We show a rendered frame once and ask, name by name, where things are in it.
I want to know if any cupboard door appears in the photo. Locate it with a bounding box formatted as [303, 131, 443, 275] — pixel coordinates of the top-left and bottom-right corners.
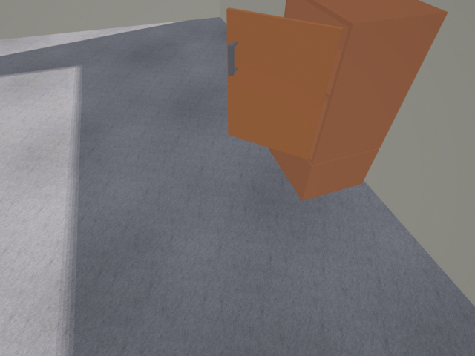
[226, 7, 343, 159]

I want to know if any handle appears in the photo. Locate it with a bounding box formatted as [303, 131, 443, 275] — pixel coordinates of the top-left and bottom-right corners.
[228, 41, 238, 76]

